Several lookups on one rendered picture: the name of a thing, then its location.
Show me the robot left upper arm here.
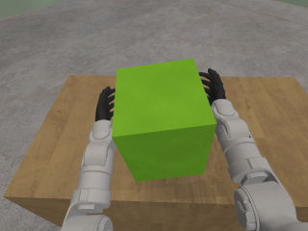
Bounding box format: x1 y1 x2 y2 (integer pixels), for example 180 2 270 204
62 215 114 231

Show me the robot left hand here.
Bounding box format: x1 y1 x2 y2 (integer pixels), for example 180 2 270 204
95 87 116 122

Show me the carton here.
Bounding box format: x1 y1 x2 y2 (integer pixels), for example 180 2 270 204
112 58 217 182

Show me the pedestal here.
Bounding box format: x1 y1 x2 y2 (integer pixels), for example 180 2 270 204
3 75 308 231

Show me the left robot forearm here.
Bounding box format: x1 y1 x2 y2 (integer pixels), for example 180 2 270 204
60 119 117 231

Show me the robot right hand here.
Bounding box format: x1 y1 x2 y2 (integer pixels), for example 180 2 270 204
198 68 226 106

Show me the right robot forearm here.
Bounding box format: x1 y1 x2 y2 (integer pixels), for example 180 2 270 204
211 99 297 218

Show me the robot right upper arm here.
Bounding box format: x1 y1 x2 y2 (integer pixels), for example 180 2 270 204
234 181 308 231

